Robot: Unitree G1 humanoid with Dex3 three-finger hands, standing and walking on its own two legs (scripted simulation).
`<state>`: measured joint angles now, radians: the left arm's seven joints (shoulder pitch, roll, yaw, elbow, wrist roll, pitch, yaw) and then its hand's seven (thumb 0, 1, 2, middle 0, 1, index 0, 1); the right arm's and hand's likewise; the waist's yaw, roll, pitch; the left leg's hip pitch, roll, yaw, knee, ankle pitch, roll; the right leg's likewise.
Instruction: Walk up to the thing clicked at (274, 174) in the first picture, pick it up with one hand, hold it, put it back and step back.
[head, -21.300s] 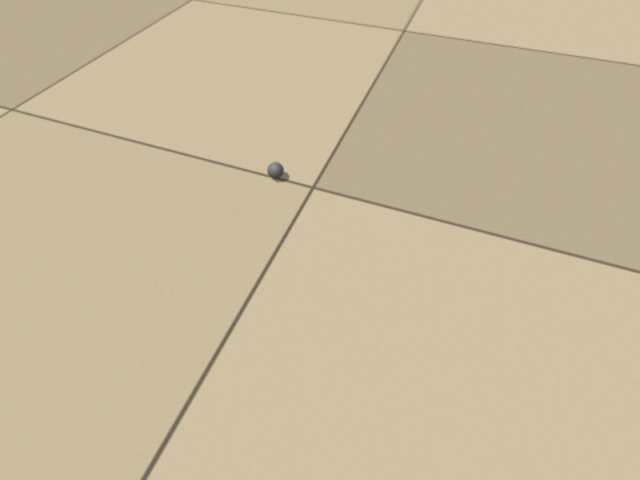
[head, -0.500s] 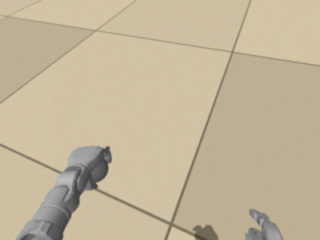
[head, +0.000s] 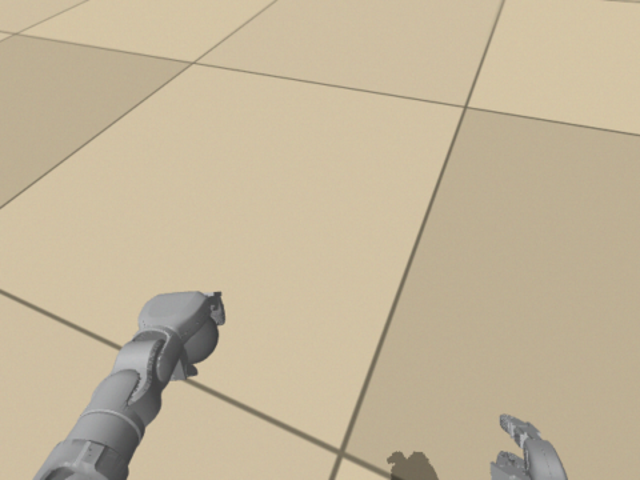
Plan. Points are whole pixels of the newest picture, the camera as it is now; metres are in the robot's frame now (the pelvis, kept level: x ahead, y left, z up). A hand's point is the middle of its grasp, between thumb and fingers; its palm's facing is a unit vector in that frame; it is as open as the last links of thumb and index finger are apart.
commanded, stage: hold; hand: left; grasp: from above
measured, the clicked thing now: (191, 336) +0.31 +0.22 -0.04
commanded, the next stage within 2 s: crouch in 0.16 s
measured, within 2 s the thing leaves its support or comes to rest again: neither
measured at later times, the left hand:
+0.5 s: hand (191, 358) +0.28 +0.22 -0.06, palm faces -0.45 -0.06 -0.89, open 9.9 cm
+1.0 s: hand (235, 383) +0.33 +0.22 -0.29, palm faces -0.40 +0.04 -0.91, open 9.8 cm
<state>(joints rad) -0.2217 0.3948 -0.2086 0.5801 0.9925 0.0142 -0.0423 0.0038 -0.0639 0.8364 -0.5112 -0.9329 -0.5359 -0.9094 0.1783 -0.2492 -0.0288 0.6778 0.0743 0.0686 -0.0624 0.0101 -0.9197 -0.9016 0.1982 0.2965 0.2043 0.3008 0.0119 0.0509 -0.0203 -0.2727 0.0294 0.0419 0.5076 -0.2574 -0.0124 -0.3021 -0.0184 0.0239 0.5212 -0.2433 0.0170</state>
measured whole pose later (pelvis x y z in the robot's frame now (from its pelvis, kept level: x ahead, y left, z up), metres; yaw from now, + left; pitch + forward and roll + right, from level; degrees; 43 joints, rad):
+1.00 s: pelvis -0.05 +0.01 -0.17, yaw +1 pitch +28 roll -2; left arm -0.63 0.35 -0.13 1.17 1.16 0.00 0.39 -0.01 -0.02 0.65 -0.61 -0.79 -0.64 -0.78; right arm 0.22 -0.25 -0.08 0.75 -0.03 0.01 -0.02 0.01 -0.91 -0.90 0.20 0.30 0.20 0.30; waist -0.12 0.04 -0.20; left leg -1.43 0.03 -0.01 1.51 -0.57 0.00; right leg -1.43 -0.02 0.01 1.48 -0.54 0.03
